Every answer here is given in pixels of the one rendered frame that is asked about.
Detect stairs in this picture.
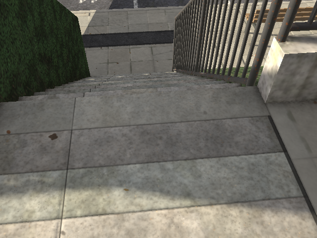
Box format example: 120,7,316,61
18,71,241,101

